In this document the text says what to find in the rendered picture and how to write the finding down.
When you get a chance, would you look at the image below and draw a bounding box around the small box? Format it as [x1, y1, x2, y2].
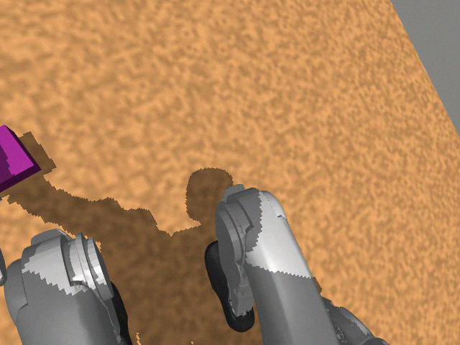
[0, 125, 41, 192]

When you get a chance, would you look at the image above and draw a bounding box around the left robot foot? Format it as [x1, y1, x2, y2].
[111, 281, 133, 345]

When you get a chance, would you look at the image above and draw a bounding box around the right robot hand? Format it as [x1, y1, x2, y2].
[321, 296, 375, 345]

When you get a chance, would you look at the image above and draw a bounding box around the right robot foot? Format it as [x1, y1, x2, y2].
[205, 240, 254, 332]

